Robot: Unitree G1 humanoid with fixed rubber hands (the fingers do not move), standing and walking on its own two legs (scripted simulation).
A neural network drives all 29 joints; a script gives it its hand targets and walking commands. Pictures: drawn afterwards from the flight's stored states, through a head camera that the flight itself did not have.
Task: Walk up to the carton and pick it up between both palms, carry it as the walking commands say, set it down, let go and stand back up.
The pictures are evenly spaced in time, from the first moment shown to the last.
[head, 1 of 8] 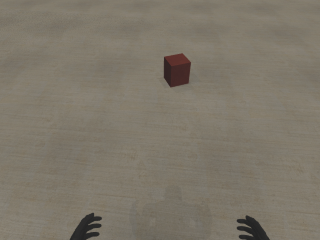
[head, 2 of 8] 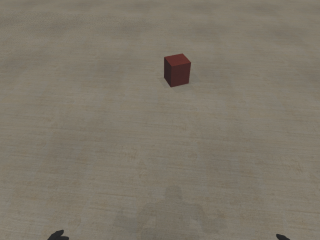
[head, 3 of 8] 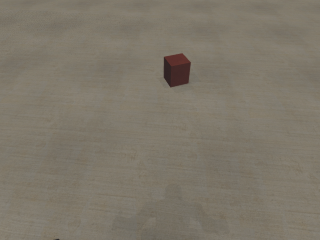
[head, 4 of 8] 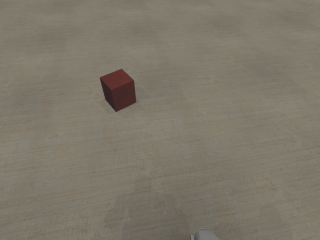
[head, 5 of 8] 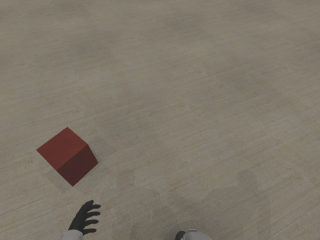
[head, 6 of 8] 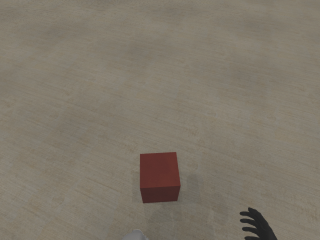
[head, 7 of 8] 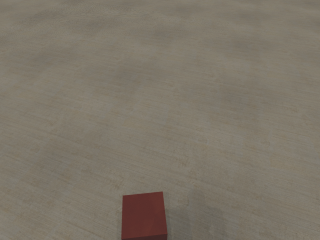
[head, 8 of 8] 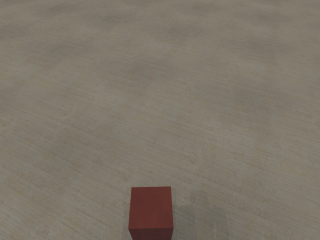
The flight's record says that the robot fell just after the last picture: no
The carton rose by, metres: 0.00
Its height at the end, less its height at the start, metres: +0.00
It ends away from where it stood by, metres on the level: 0.00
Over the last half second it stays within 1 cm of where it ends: yes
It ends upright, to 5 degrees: yes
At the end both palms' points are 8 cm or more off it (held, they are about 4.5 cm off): yes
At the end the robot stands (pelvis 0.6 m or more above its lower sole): yes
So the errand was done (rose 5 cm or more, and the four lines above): no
